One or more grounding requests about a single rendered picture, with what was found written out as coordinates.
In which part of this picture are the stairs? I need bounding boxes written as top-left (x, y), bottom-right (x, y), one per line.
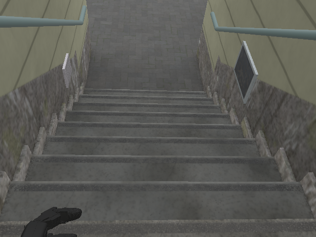
top-left (0, 88), bottom-right (314, 222)

